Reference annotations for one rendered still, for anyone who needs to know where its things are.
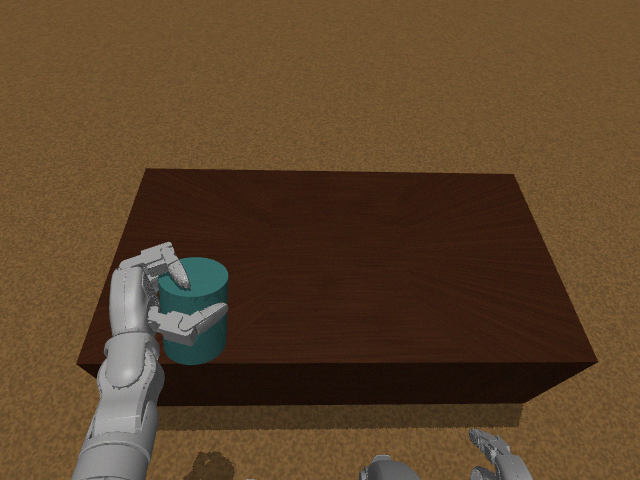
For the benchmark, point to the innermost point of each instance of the left robot hand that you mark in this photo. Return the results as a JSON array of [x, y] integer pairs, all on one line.
[[135, 306]]

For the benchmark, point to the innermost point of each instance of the can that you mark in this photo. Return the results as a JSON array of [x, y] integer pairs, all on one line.
[[209, 285]]

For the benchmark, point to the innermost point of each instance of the right robot hand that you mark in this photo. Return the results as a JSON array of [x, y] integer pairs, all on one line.
[[497, 451]]

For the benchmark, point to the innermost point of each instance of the left robot arm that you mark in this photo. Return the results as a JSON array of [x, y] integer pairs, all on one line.
[[120, 439]]

